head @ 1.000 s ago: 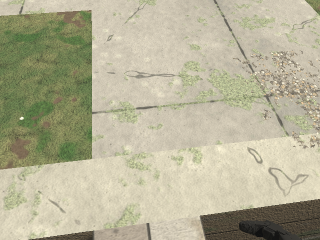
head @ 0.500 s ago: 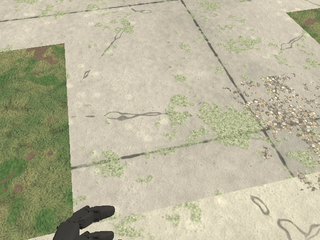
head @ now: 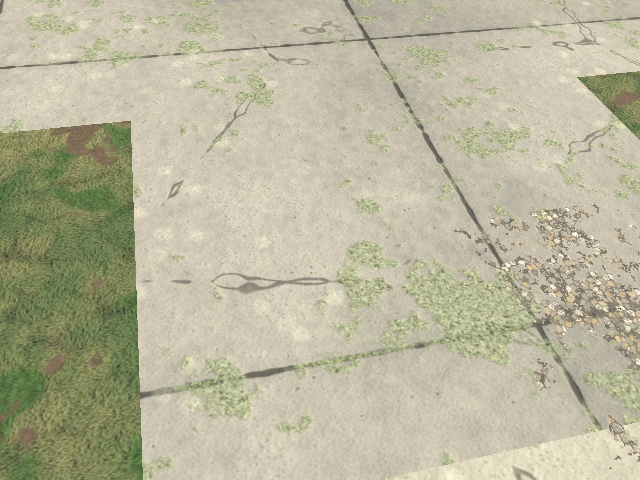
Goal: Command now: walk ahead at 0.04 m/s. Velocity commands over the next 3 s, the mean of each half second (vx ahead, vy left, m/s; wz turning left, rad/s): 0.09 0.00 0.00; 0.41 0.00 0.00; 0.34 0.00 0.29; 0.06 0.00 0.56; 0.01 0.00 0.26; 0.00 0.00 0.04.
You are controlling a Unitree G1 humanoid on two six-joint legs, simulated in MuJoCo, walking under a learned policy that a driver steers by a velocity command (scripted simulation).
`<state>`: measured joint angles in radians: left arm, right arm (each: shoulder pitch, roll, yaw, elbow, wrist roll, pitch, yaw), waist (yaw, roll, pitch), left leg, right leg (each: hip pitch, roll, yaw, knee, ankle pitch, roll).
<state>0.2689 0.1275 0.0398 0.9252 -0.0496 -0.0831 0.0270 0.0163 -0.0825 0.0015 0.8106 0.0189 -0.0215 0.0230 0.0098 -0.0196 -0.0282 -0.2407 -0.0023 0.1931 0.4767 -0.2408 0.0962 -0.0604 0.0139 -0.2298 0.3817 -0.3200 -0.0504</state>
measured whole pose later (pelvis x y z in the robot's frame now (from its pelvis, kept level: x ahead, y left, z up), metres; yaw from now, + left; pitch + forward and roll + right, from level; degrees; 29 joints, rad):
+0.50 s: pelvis +0.04 +0.01 -0.01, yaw +0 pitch +0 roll -1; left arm 0.39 0.18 0.06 1.09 -0.08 -0.14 -0.05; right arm 0.21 -0.23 -0.09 1.04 0.06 0.01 0.07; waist 0.03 0.00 -0.05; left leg -0.28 -0.02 0.18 0.67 -0.49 0.09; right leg -0.01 0.00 -0.20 0.40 -0.39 -0.03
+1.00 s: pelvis +0.25 +0.05 -0.01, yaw +0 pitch +4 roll +3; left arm 0.13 0.14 0.01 0.87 -0.01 -0.11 -0.08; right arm 0.45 -0.17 -0.02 1.03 0.06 -0.11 0.07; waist -0.05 -0.02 -0.09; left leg -0.21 -0.05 0.22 0.47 -0.34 0.08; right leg -0.80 -0.19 -0.18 1.23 -0.28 -0.01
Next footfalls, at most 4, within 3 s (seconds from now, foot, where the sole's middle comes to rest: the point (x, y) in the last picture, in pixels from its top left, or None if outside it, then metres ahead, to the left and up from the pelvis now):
0.70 left None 0.24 0.12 -0.77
1.14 right None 0.47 -0.05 -0.77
1.62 left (242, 466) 0.59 0.17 -0.78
2.08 right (335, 435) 0.66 -0.03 -0.77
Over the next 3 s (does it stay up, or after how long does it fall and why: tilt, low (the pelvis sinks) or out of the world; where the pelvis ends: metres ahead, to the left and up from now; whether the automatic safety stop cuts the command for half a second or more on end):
stays up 0.52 0.07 -0.01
